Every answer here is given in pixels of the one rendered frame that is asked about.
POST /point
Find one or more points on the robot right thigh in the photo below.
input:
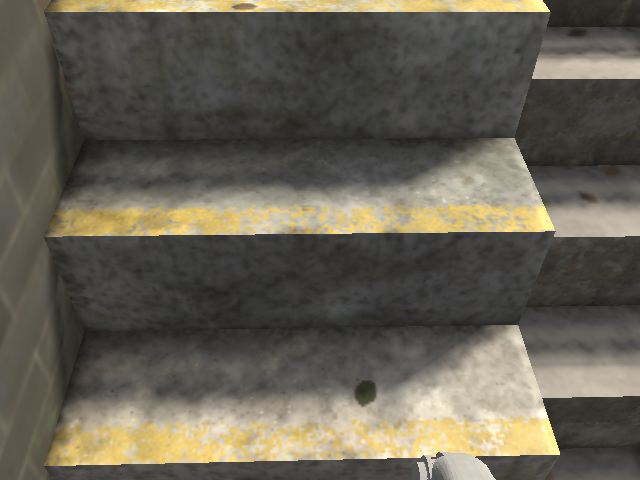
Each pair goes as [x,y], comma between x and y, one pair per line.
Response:
[450,466]

